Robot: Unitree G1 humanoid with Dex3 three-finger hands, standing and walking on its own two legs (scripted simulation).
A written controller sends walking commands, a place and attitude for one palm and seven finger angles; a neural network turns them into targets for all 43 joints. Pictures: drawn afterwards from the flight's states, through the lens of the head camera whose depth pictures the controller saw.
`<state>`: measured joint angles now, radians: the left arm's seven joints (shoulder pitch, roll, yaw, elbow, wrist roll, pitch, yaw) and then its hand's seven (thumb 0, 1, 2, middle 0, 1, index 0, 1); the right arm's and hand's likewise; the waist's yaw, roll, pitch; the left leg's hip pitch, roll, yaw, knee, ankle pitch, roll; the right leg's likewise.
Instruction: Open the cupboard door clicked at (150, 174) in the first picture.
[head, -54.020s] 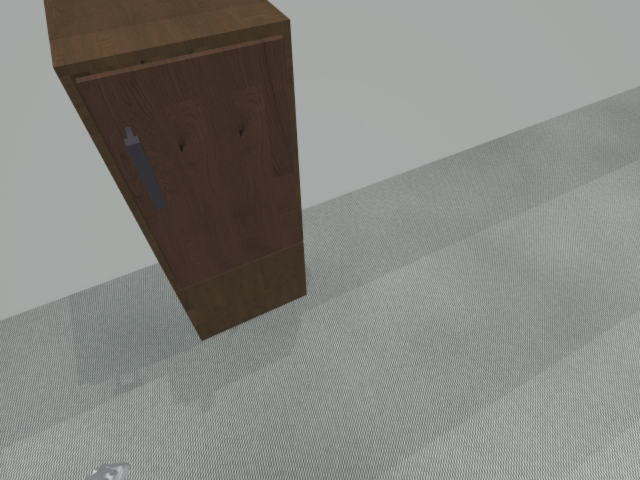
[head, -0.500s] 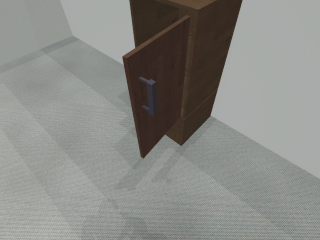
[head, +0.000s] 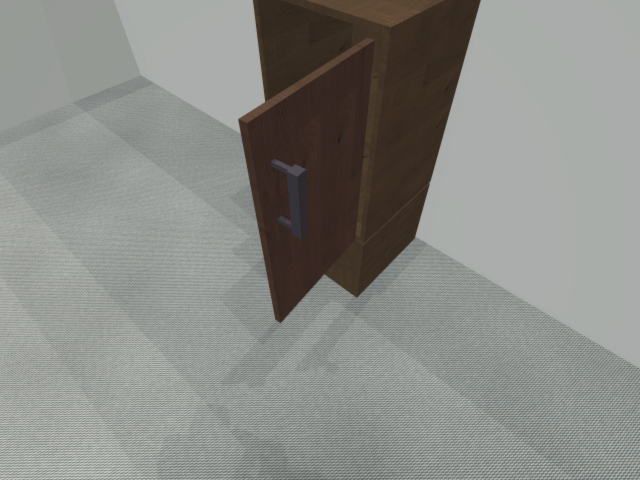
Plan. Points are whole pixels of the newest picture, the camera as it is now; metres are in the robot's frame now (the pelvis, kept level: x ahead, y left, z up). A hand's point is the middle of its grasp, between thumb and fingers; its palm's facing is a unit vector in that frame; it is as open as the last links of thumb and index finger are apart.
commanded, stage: look to check the result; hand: left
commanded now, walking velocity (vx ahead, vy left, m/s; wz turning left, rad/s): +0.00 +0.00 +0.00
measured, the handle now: (289, 199) +0.57 +0.09 -0.01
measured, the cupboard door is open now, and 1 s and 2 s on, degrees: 96 96 96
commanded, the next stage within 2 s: stand and wait in 0.50 s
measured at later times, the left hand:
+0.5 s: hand out of the picture +0.00 +0.15 -0.17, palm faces +0.05 -0.98 -0.18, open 7.4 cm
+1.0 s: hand out of the picture +0.01 +0.15 -0.17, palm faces +0.05 -0.98 -0.19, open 7.4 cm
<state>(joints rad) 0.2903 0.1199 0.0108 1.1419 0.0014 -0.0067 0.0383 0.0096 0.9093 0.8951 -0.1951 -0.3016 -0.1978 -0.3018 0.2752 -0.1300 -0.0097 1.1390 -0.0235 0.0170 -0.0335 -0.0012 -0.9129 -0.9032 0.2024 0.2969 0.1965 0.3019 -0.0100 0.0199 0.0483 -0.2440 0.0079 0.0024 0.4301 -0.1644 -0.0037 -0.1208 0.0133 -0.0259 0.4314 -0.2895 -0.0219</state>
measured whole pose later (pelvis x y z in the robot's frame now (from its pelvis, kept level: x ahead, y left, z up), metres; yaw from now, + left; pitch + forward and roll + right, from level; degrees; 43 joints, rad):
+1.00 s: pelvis +0.02 -0.01 +0.00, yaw +0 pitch -1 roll +0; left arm 0.29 0.13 0.01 1.14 0.00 -0.01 0.04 0.01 0.91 0.90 -0.19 -0.30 -0.20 -0.30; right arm 0.24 -0.15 -0.01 1.15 -0.02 0.01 -0.04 0.00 -0.91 -0.90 0.20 0.30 0.20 0.30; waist 0.00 0.01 0.06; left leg -0.20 0.02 0.00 0.41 -0.19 -0.02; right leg -0.07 0.03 -0.03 0.39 -0.30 -0.04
